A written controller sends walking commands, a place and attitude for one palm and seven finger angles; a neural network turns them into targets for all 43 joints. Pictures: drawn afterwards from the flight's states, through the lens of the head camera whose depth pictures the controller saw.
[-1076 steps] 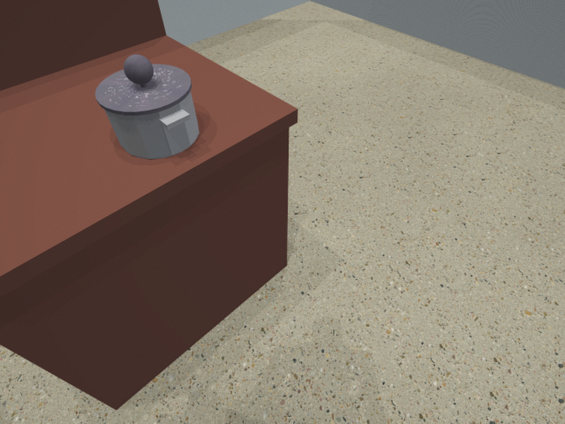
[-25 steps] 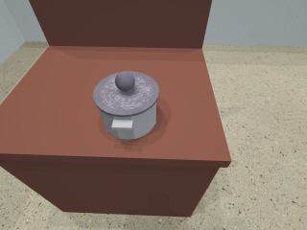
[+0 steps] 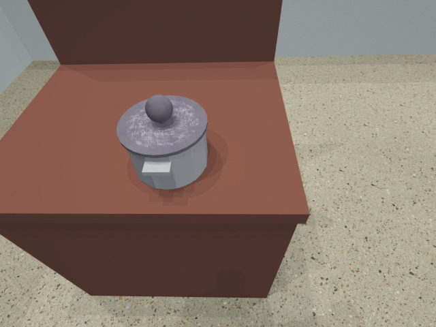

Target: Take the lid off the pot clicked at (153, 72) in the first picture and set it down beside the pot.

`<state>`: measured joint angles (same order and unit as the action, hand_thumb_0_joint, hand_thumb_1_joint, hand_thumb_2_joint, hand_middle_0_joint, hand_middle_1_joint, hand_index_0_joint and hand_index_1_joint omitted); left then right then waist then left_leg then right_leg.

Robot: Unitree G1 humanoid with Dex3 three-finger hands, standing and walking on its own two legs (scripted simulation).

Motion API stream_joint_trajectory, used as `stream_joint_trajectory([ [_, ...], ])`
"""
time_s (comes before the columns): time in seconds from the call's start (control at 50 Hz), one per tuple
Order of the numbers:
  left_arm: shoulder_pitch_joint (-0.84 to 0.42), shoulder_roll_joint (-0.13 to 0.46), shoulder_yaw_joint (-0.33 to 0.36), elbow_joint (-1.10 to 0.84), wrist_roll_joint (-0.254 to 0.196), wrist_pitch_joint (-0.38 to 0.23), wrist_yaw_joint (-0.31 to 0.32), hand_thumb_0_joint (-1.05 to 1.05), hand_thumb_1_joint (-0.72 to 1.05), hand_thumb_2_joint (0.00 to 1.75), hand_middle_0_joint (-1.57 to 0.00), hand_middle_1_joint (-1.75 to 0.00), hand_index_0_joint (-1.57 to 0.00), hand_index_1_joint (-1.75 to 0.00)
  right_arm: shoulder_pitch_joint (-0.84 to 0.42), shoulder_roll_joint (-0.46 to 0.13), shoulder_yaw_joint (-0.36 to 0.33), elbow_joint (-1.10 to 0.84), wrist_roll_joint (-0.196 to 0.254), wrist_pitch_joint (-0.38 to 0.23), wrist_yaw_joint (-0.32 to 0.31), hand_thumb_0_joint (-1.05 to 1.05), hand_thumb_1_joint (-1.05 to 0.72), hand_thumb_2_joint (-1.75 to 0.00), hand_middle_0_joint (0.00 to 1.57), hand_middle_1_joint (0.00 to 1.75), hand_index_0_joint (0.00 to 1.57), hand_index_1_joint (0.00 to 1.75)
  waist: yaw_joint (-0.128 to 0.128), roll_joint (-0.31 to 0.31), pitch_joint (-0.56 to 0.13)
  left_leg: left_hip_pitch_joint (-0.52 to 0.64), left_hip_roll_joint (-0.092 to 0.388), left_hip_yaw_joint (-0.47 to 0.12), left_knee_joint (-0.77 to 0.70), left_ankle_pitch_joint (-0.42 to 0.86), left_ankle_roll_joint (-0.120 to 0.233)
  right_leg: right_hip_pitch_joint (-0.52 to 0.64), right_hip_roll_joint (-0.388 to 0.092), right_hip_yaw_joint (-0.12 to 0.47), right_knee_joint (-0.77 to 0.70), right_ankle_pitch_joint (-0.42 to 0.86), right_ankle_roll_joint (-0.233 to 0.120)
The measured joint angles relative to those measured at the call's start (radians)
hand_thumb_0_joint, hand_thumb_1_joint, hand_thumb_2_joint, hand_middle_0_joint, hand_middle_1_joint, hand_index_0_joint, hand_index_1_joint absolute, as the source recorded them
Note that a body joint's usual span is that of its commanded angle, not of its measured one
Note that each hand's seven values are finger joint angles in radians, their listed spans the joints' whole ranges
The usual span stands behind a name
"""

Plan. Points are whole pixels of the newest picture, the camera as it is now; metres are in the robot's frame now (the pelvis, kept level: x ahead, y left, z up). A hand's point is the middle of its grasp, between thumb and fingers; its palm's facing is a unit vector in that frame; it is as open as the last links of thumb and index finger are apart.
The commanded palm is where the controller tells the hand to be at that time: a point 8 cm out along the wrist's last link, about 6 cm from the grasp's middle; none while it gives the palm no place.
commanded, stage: look again from close up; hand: left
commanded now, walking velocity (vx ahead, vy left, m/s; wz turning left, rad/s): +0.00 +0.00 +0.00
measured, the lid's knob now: (159, 108) +0.48 +0.14 +0.15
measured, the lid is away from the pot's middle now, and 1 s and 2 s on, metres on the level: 0.00 0.00 0.00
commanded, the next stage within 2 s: lift the closed hand beside the body in 0.74 s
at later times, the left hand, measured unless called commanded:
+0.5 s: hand out of the picture +0.00 +0.15 -0.17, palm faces +0.04 -0.97 -0.22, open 7.3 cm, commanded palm none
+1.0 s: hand out of the picture +0.12 +0.19 -0.08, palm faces +0.23 -0.92 -0.32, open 6.8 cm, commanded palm +0.07 +0.22 -0.03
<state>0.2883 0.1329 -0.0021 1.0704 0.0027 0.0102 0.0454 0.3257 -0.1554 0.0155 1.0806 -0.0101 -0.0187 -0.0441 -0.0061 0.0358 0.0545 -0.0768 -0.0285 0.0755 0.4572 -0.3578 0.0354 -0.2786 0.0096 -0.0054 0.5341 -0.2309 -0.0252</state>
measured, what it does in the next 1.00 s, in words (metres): stands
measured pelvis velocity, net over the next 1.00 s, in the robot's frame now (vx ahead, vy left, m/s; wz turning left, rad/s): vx -0.01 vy -0.01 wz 0.06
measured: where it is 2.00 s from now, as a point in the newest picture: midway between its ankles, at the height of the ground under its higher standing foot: outside the picture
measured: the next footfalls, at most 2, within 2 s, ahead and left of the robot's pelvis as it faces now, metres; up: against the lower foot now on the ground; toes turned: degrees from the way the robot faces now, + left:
none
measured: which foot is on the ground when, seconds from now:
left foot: down 0.00-1.00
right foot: down 0.00-1.00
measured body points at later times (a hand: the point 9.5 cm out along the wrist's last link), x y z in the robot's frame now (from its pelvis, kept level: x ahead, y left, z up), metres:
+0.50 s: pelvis -0.01 -0.02 +0.00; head +0.01 -0.04 +0.45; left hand +0.00 +0.20 -0.15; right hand -0.04 -0.23 -0.17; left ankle -0.07 +0.09 -0.73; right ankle +0.03 -0.10 -0.73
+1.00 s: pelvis -0.01 -0.01 +0.00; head -0.03 -0.04 +0.45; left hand +0.10 +0.24 -0.05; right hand +0.05 -0.25 -0.14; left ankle -0.07 +0.09 -0.73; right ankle +0.03 -0.10 -0.73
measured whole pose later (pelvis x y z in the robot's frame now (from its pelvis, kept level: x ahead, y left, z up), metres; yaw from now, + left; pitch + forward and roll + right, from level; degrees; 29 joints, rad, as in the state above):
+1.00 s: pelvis -0.01 -0.01 +0.00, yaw +4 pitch -2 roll +0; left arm 0.41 0.18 -0.03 0.38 -0.04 0.02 0.16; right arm 0.36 -0.23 0.01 0.95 0.04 -0.24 -0.05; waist 0.00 0.07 -0.02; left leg -0.09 -0.02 0.01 0.47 -0.34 0.02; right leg -0.24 0.01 -0.07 0.48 -0.20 -0.03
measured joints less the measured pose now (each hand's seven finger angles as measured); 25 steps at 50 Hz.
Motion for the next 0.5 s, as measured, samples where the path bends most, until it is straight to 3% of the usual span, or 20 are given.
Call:
stream_joint_trajectory([
  [0.5,-0.008,0.005,0.001,0.018,0.002,-0.01,0.0,0.01,0.93,0.9,-0.2,-0.3,-0.2,-0.3,0.01,0.031,-0.002,0.042,0.004,0.0,0.002,0.01,-0.91,-0.9,0.2,0.3,0.2,0.3,0.0,-0.01,0.0,-0.009,0.036,-0.018,-0.018,0.023,-0.035,0.01,0.032,-0.024,-0.053,0.035,-0.035],
])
